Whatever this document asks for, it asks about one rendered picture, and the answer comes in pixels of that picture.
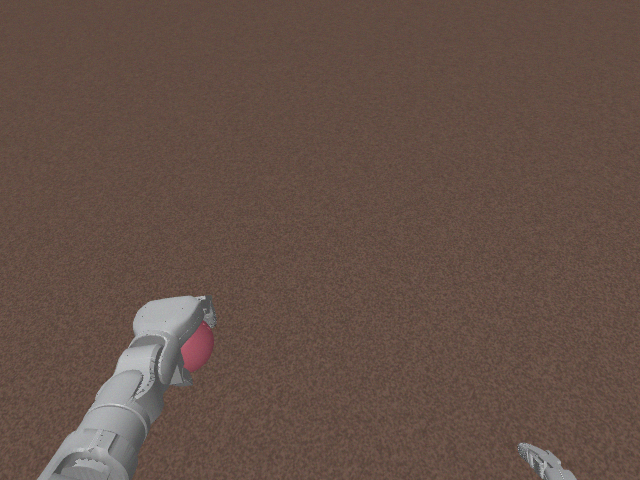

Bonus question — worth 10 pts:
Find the left robot arm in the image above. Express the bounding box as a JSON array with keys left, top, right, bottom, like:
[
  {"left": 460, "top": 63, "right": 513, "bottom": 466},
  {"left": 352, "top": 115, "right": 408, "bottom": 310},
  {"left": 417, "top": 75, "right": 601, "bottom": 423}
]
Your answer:
[{"left": 37, "top": 330, "right": 181, "bottom": 480}]

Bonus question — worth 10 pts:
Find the ball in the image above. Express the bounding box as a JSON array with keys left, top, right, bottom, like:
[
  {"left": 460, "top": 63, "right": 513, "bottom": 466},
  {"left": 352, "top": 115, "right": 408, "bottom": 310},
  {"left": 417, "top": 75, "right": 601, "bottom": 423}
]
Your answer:
[{"left": 181, "top": 320, "right": 214, "bottom": 372}]

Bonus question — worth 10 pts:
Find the left robot hand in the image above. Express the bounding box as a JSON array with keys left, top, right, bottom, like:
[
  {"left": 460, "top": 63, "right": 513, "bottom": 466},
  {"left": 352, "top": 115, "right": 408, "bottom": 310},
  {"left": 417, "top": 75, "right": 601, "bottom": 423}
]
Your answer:
[{"left": 133, "top": 295, "right": 217, "bottom": 387}]

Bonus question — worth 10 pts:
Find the right robot hand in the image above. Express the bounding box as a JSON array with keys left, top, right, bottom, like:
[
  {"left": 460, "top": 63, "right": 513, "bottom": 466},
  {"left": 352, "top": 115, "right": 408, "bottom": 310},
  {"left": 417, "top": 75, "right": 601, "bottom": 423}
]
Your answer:
[{"left": 518, "top": 442, "right": 577, "bottom": 480}]

